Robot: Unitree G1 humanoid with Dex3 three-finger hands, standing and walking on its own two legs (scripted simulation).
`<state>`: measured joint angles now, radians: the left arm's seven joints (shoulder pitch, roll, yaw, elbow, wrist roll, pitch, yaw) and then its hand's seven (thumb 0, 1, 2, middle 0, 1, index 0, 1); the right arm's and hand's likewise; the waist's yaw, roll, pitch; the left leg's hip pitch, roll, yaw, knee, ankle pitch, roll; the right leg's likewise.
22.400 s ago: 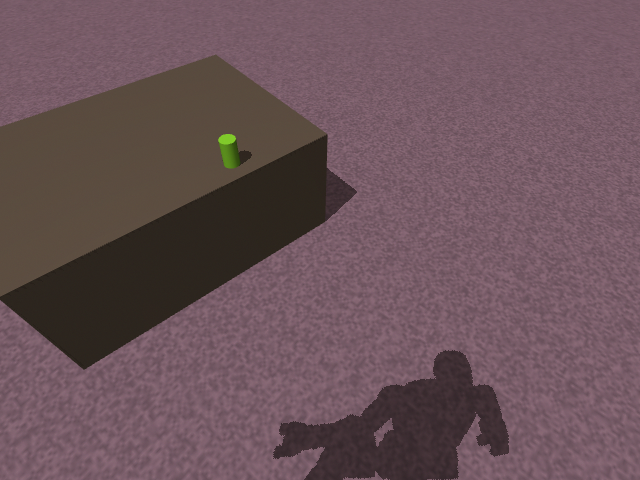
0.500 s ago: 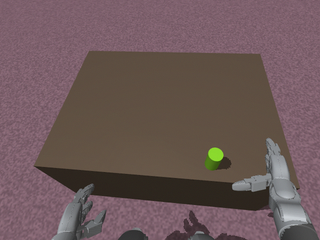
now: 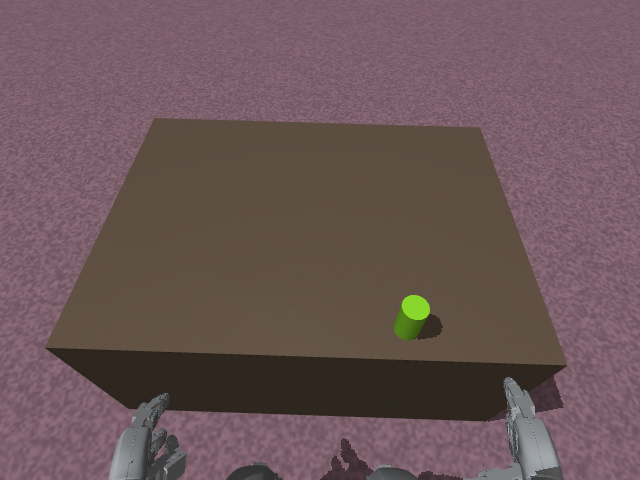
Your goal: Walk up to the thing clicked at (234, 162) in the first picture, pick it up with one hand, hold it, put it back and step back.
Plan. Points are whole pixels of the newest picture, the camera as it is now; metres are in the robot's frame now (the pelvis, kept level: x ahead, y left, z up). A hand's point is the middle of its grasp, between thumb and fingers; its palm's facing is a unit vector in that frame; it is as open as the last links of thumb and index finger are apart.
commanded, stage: home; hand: right
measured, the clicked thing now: (410, 318) +0.43 -0.17 -0.23
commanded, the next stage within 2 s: stand in 1.78 s
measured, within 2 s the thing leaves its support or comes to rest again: neither
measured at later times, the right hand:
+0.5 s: hand (482, 455) +0.16 -0.19 -0.06, palm faces +0.11 +0.95 -0.29, open 17.5 cm
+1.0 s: hand (495, 451) +0.17 -0.21 -0.08, palm faces -0.01 +0.94 -0.33, open 17.4 cm
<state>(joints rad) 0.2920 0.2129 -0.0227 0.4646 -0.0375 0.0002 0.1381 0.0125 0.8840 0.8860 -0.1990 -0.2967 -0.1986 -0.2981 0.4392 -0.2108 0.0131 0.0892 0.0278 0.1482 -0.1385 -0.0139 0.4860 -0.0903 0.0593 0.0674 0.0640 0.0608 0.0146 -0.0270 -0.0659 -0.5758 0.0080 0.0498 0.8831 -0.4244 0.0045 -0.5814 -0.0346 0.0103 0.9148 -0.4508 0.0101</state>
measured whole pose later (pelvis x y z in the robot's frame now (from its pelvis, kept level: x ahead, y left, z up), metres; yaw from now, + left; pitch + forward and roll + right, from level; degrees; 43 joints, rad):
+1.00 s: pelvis +0.01 -0.02 +0.01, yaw +0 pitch +3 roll +2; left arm 0.20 0.25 -0.03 0.65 0.08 -0.07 0.08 0.01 0.90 0.90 -0.20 -0.30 -0.20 -0.31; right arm 0.32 -0.25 0.02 0.33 -0.06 0.11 -0.08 -0.01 0.53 -0.06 0.05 0.06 0.06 0.05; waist 0.01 -0.02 -0.03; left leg -0.47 0.02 0.03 0.83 -0.41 -0.02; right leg -0.48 -0.02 -0.01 0.87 -0.45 -0.02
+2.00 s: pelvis +0.00 -0.01 +0.05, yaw +0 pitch -3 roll +0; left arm 0.16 0.34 0.01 1.18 0.02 0.00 0.00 0.01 0.90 0.89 -0.20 -0.30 -0.20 -0.30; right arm 0.16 -0.33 0.02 1.13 -0.02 -0.01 -0.02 -0.01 0.47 -0.13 0.10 0.12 0.10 0.11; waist 0.01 -0.01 0.04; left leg -0.14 0.03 0.03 0.37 -0.18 -0.01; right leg -0.11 0.00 -0.02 0.35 -0.18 0.00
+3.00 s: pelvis +0.02 +0.00 +0.06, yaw +1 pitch -2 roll +0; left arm 0.11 0.34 0.00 1.17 0.02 0.00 0.00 0.01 0.90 0.89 -0.20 -0.30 -0.20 -0.30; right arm 0.12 -0.34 0.01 1.14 -0.01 -0.01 -0.01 0.00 -0.90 -0.90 0.20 0.30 0.20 0.30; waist 0.00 -0.01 0.05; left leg -0.11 0.01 0.02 0.32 -0.17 0.00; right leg -0.08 -0.02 -0.02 0.29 -0.18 0.02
